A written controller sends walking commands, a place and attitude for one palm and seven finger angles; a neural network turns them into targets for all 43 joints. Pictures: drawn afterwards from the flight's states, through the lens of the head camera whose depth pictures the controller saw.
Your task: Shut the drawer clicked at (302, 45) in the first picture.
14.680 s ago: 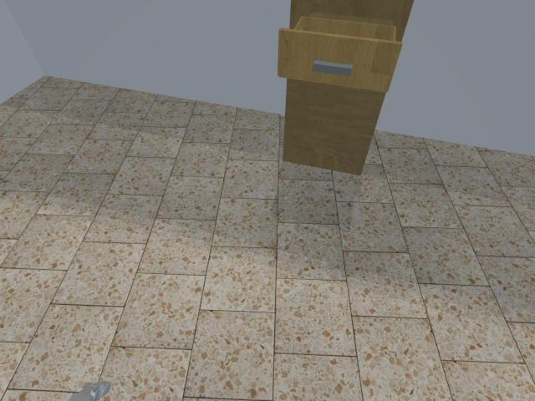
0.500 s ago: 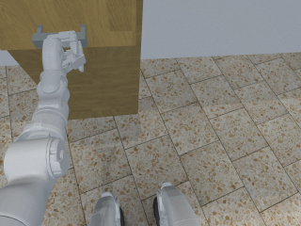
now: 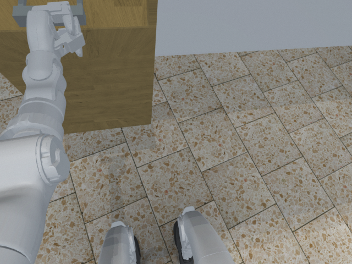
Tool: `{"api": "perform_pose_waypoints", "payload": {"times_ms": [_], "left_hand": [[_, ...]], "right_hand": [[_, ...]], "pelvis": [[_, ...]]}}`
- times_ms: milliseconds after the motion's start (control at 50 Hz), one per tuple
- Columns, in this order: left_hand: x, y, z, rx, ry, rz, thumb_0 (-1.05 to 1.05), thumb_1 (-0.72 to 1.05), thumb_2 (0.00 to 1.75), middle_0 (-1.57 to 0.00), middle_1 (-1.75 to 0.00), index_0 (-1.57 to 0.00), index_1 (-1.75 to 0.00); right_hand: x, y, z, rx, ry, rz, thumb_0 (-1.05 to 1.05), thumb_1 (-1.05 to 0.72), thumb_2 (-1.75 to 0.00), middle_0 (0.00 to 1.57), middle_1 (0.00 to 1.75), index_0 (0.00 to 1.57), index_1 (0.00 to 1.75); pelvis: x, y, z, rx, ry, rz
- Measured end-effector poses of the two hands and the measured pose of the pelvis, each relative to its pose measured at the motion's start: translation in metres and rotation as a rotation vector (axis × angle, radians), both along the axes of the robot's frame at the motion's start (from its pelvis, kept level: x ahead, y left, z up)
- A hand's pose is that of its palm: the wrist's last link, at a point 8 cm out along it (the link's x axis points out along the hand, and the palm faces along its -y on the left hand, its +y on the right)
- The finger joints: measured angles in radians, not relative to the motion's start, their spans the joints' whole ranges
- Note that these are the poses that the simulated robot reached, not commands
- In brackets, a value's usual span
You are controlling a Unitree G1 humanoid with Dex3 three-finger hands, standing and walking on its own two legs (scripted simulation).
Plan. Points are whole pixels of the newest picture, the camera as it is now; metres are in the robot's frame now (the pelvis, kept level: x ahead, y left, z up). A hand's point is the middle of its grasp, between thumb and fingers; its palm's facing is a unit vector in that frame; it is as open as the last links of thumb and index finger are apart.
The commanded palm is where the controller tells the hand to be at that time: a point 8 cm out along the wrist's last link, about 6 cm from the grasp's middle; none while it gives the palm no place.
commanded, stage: push the drawer shut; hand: left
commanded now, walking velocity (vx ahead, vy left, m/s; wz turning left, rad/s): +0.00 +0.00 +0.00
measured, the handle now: (51, 8) +0.66 +0.16 +0.08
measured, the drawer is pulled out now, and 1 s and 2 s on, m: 0.00 0.00 0.00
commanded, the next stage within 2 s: pull the fist back off the drawer in 0.14 s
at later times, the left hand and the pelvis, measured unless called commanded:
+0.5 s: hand (76, 34) +0.58 +0.11 +0.08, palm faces -0.01 -1.00 -0.04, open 3.0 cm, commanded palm +0.57 +0.14 +0.08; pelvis -0.02 +0.00 -0.01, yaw +0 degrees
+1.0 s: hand (70, 48) +0.55 +0.13 +0.07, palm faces +0.02 -1.00 -0.02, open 3.2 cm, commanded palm +0.52 +0.16 +0.08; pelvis +0.02 +0.00 +0.02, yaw +0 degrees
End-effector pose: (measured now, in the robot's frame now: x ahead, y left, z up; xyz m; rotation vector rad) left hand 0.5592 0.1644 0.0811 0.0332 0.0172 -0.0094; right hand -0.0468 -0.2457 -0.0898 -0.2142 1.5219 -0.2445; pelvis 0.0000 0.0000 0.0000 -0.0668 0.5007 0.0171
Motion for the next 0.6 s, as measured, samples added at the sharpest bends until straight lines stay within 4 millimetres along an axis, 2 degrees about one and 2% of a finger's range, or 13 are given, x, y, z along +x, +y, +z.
{"api": "perform_pose_waypoints", "payload": {"times_ms": [320,600], "left_hand": [[0.003,0.004,0.0,0.015,0.009,0.014,-0.01,0.63,0.95,-1.39,-1.6,-1.4,-1.6],[0.0,0.002,0.0,0.002,0.01,0.003,0.01,0.71,0.9,-1.39,-1.6,-1.4,-1.6]], "right_hand": [[-0.013,-0.006,-0.001,-0.04,0.001,0.031,0.0,-0.9,-0.9,0.2,0.3,0.2,0.3],[-0.027,0.003,-0.002,-0.015,-0.005,0.003,0.0,-0.9,-0.9,0.2,0.3,0.2,0.3]], "pelvis": [[-0.016,-0.003,-0.01,-0.018,0.021,0.025],[-0.022,0.001,-0.011,-0.017,0.016,0.003]]}}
